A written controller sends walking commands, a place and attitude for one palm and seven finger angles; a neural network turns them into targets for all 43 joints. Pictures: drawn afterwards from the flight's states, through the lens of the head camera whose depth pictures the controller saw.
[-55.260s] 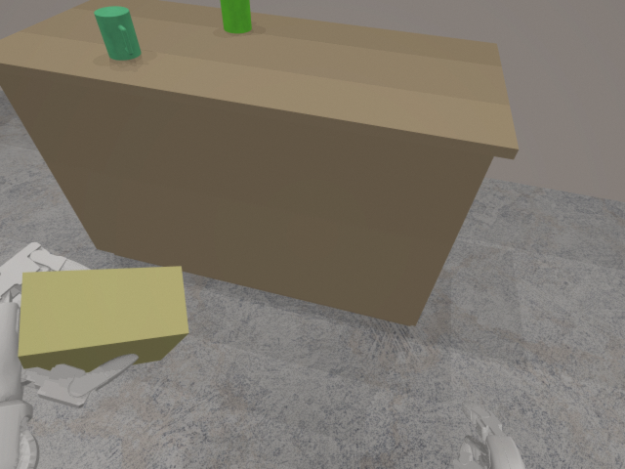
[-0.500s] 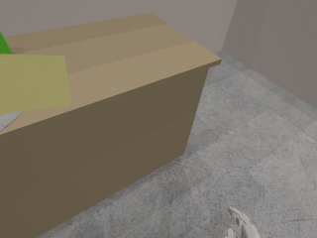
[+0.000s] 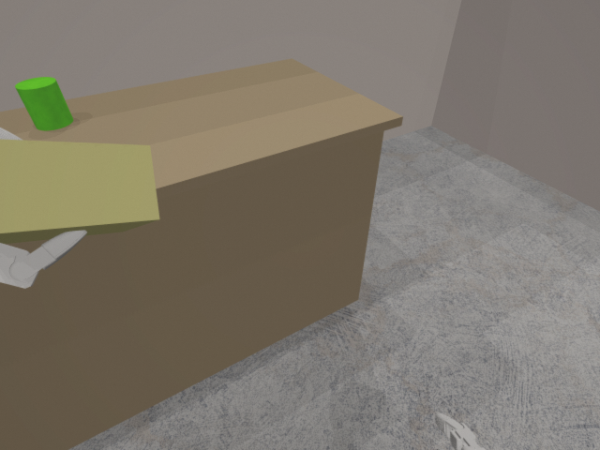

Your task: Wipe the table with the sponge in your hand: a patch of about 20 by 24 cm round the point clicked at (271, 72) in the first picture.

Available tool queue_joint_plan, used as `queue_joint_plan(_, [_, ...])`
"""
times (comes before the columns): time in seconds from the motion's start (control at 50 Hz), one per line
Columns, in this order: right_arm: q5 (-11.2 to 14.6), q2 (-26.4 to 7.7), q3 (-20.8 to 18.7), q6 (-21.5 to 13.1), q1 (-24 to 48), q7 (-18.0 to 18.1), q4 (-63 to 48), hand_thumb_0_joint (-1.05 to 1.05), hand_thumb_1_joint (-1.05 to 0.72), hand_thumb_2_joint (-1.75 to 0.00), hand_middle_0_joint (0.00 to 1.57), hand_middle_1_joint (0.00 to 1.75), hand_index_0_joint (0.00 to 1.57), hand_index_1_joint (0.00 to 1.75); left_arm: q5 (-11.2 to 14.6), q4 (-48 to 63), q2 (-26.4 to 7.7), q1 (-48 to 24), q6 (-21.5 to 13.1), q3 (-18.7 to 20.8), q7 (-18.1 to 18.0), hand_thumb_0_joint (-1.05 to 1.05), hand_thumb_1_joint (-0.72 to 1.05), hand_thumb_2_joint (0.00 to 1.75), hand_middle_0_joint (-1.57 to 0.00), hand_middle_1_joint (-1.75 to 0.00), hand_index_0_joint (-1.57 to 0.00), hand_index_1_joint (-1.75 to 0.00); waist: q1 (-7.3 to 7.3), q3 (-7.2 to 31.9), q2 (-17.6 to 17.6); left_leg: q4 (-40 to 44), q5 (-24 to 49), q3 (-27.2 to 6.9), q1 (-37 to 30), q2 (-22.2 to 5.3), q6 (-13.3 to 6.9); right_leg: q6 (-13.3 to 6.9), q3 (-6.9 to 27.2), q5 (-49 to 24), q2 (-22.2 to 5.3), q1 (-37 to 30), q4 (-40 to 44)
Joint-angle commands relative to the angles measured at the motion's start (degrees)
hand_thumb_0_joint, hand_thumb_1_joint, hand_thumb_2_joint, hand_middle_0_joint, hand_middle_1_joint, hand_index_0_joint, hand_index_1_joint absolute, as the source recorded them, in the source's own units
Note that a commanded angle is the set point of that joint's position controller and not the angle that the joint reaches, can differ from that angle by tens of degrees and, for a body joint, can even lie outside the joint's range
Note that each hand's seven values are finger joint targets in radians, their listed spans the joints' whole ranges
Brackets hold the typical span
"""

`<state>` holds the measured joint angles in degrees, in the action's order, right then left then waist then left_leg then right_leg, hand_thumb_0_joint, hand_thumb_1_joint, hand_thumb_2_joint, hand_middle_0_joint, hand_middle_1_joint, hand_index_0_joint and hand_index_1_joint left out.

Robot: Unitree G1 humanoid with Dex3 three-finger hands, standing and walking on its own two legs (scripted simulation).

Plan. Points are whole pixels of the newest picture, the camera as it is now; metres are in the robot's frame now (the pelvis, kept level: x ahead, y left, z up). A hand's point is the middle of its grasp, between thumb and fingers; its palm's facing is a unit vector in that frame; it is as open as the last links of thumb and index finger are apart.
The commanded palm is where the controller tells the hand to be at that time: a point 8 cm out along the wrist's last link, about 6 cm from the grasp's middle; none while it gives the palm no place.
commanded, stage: stop stepping back and stand still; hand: left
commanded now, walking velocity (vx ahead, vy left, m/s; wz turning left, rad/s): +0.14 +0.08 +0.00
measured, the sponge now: (88, 196) +0.26 +0.21 +0.28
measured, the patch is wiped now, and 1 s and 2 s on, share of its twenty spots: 1.00 1.00 1.00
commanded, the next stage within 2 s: stand and wait in 0.28 s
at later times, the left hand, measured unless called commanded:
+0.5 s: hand (5, 221) +0.21 +0.24 +0.30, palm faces +0.54 -0.78 -0.31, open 10.2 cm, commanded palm +0.14 +0.28 +0.32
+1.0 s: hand out of the picture +0.21 +0.26 +0.30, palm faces +0.50 -0.80 -0.34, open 10.2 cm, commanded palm +0.15 +0.30 +0.32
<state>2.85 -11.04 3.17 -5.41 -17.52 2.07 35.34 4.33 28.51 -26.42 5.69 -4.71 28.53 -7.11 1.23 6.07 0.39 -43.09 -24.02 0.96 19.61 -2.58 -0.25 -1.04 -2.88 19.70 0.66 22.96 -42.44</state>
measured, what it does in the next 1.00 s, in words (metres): steps on the spot: left foot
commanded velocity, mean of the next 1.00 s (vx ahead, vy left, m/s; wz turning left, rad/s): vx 0.01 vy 0.04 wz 0.00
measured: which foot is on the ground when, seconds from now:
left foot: down 0.00-0.00, up 0.02-0.26, down 0.28-1.00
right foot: down 0.00-1.00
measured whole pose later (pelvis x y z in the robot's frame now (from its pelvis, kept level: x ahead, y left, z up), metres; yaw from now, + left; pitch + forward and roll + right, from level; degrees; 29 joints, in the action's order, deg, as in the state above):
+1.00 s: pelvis +0.00 +0.02 +0.03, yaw +1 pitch -1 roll +0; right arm 1.1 -11.6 2.3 -3.4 -9.9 2.7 34.8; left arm 4.6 36.9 -24.0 16.0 -8.0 27.3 -8.0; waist 0.3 -0.1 1.0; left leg -28.5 -16.3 3.0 11.7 -0.7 -0.9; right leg -1.6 -4.4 9.8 0.1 16.0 -26.3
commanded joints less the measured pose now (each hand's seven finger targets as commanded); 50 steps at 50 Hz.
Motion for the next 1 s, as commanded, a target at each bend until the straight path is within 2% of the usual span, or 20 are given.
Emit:
queue_joint_plan(0.0, [-0.32, -8.26, -4.24, -1.28, 14.78, 0.59, -9.41, 0.0, -0.9, -0.9, 0.2, 0.3, 0.2, 0.3, -0.01, 16.85, -15.01, -10.27, -4.17, 4.47, 0.52, 0.0, 0.1, 1.3, -1.2, -1.6, -1.2, -1.6, -0.76, -3.17, -18.4, -35.33, -3.51, -4.92, 22.09, 2.63, -1.41, -6.32, 37.98, 13.55, -20.88, -6.73, 35.35])
queue_joint_plan(0.02, [-0.57, -7.98, -4.22, -0.91, 14.0, 0.02, -7.2, 0.0, -0.9, -0.9, 0.2, 0.3, 0.2, 0.3, -0.38, 16.69, -14.64, -11.39, -5.43, 5.41, 0.94, 0.0, 0.1, 1.3, -1.2, -1.6, -1.2, -1.6, 0.52, -4.11, -8.69, -35.95, 1.16, -6.42, 19.5, 0.85, -1.0, -5.75, 34.9, 18.78, -20.62, -1.88, 36.89])
queue_joint_plan(0.06, [-0.54, -6.7, -4.25, 0.07, 11.76, -0.55, -7.14, 0.0, -0.9, -0.9, 0.2, 0.3, 0.2, 0.3, 0.64, 20.13, -16.84, -5.82, -6.52, 9.3, 0.74, 0.0, 0.1, 1.3, -1.2, -1.6, -1.2, -1.6, 0.86, -3.47, -1.93, -30.1, 6.02, -5.96, 15.82, -1.7, -0.97, -7.6, 28.65, 19.36, -19.0, 1.42, 33.96])
queue_joint_plan(0.12, [-0.76, -4.88, -3.76, 0.92, 11.85, 0.37, -8.1, 0.0, -0.9, -0.9, 0.2, 0.3, 0.2, 0.3, 1.44, 22.31, -14.64, -0.62, -6.38, 9.37, -0.55, 0.0, 0.1, 1.3, -1.2, -1.6, -1.2, -1.6, 1.0, 2.04, -1.36, -6.16, 6.03, -1.06, 1.19, -2.06, -1.53, -5.25, 14.43, 13.55, -15.1, 2.29, 29.72])
queue_joint_plan(0.14, [-0.94, -5.17, -3.66, 0.6, 11.56, 1.06, -8.1, 0.0, -0.9, -0.9, 0.2, 0.3, 0.2, 0.3, 1.36, 19.74, -15.32, 1.97, -6.03, 9.8, -1.37, 0.0, 0.1, 1.3, -1.2, -1.6, -1.2, -1.6, 0.37, 3.44, -3.82, 0.46, 4.06, 2.05, -3.1, -0.58, -1.84, -4.65, 13.89, 16.56, -14.25, 1.86, 29.71])
queue_joint_plan(0.18, [-1.09, -5.44, -3.61, -0.38, 11.4, 2.07, -8.36, 0.0, -0.9, -0.9, 0.2, 0.3, 0.2, 0.3, 1.37, 17.02, -13.6, 2.43, -5.63, 7.97, -2.59, 0.0, 0.1, 1.3, -1.2, -1.6, -1.2, -1.6, -0.29, 4.21, -3.94, 11.13, 1.04, 5.08, -7.78, 1.43, -2.55, -3.92, 13.74, 18.16, -13.29, -1.26, 28.0])
queue_joint_plan(0.2, [-1.29, -6.14, -3.68, -0.93, 10.74, 2.46, -8.21, 0.0, -0.9, -0.9, 0.2, 0.3, 0.2, 0.3, 1.25, 15.78, -13.3, 1.14, -5.69, 7.28, -2.97, 0.0, 0.1, 1.3, -1.2, -1.6, -1.2, -1.6, 0.04, 3.83, -2.44, 14.39, 0.26, 4.69, -8.67, 1.58, -2.94, -3.17, 13.09, 17.34, -12.56, -2.39, 26.31])
queue_joint_plan(0.24, [-1.33, -8.33, -4.33, -1.46, 9.96, 2.52, -8.79, 0.0, -0.9, -0.9, 0.2, 0.3, 0.2, 0.3, 0.9, 13.16, -12.2, 0.7, -5.53, 6.08, -3.27, 0.0, 0.1, 1.3, -1.2, -1.6, -1.2, -1.6, -0.14, 1.82, 4.23, 19.75, -4.76, -3.85, -6.96, -2.84, -5.59, -0.85, 11.17, 11.82, -7.72, -3.81, 18.75])
queue_joint_plan(0.26, [-1.03, -9.09, -4.58, -1.32, 9.93, 2.31, -8.85, 0.0, -0.9, -0.9, 0.2, 0.3, 0.2, 0.3, 0.72, 11.3, -12.04, 0.17, -5.38, 6.22, -3.31, 0.0, 0.1, 1.3, -1.2, -1.6, -1.2, -1.6, -0.49, 1.16, 5.56, 19.82, -2.96, -7.86, -5.48, -5.61, -6.63, 0.59, 9.18, 5.79, -5.33, -4.45, 15.63])
queue_joint_plan(0.28, [-0.54, -9.65, -4.81, -1.02, 10.07, 2.01, -9.18, 0.0, -0.9, -0.9, 0.2, 0.3, 0.2, 0.3, 0.5, 11.52, -12.16, -1.0, -5.06, 6.3, -3.12, 0.0, 0.1, 1.3, -1.2, -1.6, -1.2, -1.6, -0.83, 1.8, 4.34, 18.89, 0.0, -8.63, -2.81, -6.66, -6.44, 1.79, 6.66, 0.78, -3.86, -7.76, 13.55])
queue_joint_plan(0.32, [-0.18, -9.22, -5.02, -0.41, 9.9, 1.84, -8.96, 0.0, -0.9, -0.9, 0.2, 0.3, 0.2, 0.3, 0.24, 11.9, -13.41, -2.66, -4.6, 5.94, -2.71, 0.0, 0.1, 1.3, -1.2, -1.6, -1.2, -1.6, -0.04, -1.21, 0.97, 16.34, -5.91, -5.88, 2.8, -3.56, -4.59, 0.79, 10.56, 6.38, -6.35, -7.33, 19.07])
queue_joint_plan(0.36, [-0.43, -8.59, -4.92, -0.45, 10.02, 1.4, -9.31, 0.0, -0.9, -0.9, 0.2, 0.3, 0.2, 0.3, 0.18, 11.24, -12.09, -1.03, -4.67, 5.12, -2.42, 0.0, 0.1, 1.3, -1.2, -1.6, -1.2, -1.6, 0.18, -3.46, -6.59, 8.83, -1.12, -2.37, 4.07, -0.91, -2.9, -1.39, 16.3, 8.94, -11.08, -7.13, 25.7])
queue_joint_plan(0.4, [-0.46, -7.83, -4.48, -0.74, 10.84, 0.78, -8.98, 0.0, -0.9, -0.9, 0.2, 0.3, 0.2, 0.3, 0.06, 13.36, -12.03, -1.55, -5.14, 4.73, -2.19, 0.0, 0.1, 1.3, -1.2, -1.6, -1.2, -1.6, 0.22, -2.47, -8.58, 5.8, 5.08, -1.17, 0.95, -0.76, -2.26, -2.69, 17.67, 3.83, -15.06, -7.08, 28.0])
queue_joint_plan(0.44, [-0.72, -7.9, -4.37, -1.14, 11.72, 0.74, -9.12, 0.0, -0.9, -0.9, 0.2, 0.3, 0.2, 0.3, 0.12, 17.22, -12.31, -1.55, -6.14, 4.9, -2.27, 0.0, 0.1, 1.3, -1.2, -1.6, -1.2, -1.6, 0.2, -0.29, -2.08, 11.49, 10.3, -2.35, -3.88, -1.61, -2.48, -2.6, 13.42, -4.27, -13.43, -7.98, 23.09])
queue_joint_plan(0.48, [-1.32, -8.55, -4.58, -1.56, 12.18, 0.89, -9.65, 0.0, -0.9, -0.9, 0.2, 0.3, 0.2, 0.3, 0.2, 20.96, -12.5, 0.24, -7.04, 5.75, -2.64, 0.0, 0.1, 1.3, -1.2, -1.6, -1.2, -1.6, -0.35, 0.95, 5.34, 17.0, 13.88, -5.17, -5.21, -2.92, -2.94, -1.13, 9.0, -8.46, -8.41, -9.6, 18.07])
queue_joint_plan(0.52, [-1.4, -8.26, -4.32, -1.87, 12.45, 0.94, -9.97, 0.0, -0.9, -0.9, 0.2, 0.3, 0.2, 0.3, 0.1, 23.26, -13.18, 1.95, -7.37, 7.06, -3.08, 0.0, 0.1, 1.3, -1.2, -1.6, -1.2, -1.6, -0.97, 0.95, 9.18, 19.4, 17.23, -7.07, -4.5, -4.75, -3.48, 0.12, 5.93, -12.9, -5.11, -11.1, 15.15])
queue_joint_plan(0.58, [-1.21, -7.94, -4.3, -2.0, 12.33, 0.73, -9.27, 0.0, -0.9, -0.9, 0.2, 0.3, 0.2, 0.3, 0.26, 20.77, -11.88, 1.52, -7.31, 7.2, -3.33, 0.0, 0.1, 1.3, -1.2, -1.6, -1.2, -1.6, -1.02, 1.96, 4.89, 18.82, 19.83, -6.23, -3.5, -4.97, -2.65, 0.67, 5.09, -17.22, -3.93, -14.48, 15.2])
queue_joint_plan(0.62, [-1.19, -8.05, -4.5, -1.97, 12.35, 0.76, -9.02, 0.0, -0.9, -0.9, 0.2, 0.3, 0.2, 0.3, 0.34, 18.91, -11.4, 0.93, -7.13, 7.04, -3.26, 0.0, 0.1, 1.3, -1.2, -1.6, -1.2, -1.6, -0.67, 2.74, 4.78, 18.43, 20.86, -5.97, -4.74, -4.57, -2.21, 0.19, 6.02, -19.43, -4.47, -15.28, 15.68])
queue_joint_plan(0.78, [-0.99, -7.62, -3.85, -0.9, 13.66, 0.87, -9.11, 0.0, -0.9, -0.9, 0.2, 0.3, 0.2, 0.3, 0.48, 13.0, -9.23, -0.6, -6.14, 4.57, -2.13, 0.0, 0.1, 1.3, -1.2, -1.6, -1.2, -1.6, -0.76, 0.3, 1.45, 20.2, 12.86, -5.19, -3.54, -3.88, -1.91, 0.44, 5.94, -14.53, -4.63, -14.6, 19.85])
queue_joint_plan(0.98, [-1.75, -7.27, -3.79, -1.18, 14.68, 1.0, -9.12, 0.0, -0.9, -0.9, 0.2, 0.3, 0.2, 0.3, 0.48, 21.92, -10.61, 2.47, -7.48, 6.32, -2.84, 0.0, 0.1, 1.3, -1.2, -1.6, -1.2, -1.6, -1.24, 2.95, 5.56, 21.62, 18.9, -5.3, -4.61, -4.51, -1.51, 0.39, 4.52, -17.9, -4.04, -16.12, 17.47])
